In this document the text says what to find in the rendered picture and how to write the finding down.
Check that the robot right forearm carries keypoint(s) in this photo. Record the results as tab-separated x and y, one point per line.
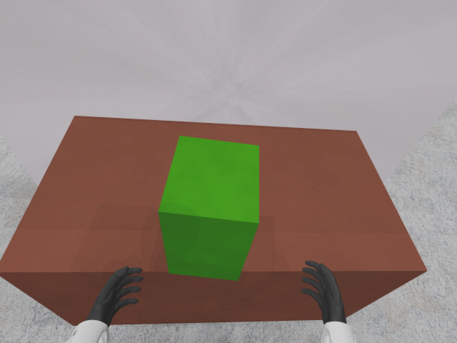
337	332

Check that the pedestal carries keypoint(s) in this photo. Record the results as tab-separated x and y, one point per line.
95	211

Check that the carton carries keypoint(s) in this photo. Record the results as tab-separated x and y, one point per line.
209	211

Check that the robot right hand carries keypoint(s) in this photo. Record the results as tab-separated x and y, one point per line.
329	296

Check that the robot left hand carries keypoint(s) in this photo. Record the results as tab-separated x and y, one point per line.
108	301

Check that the robot left forearm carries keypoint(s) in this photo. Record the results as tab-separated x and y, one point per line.
90	331

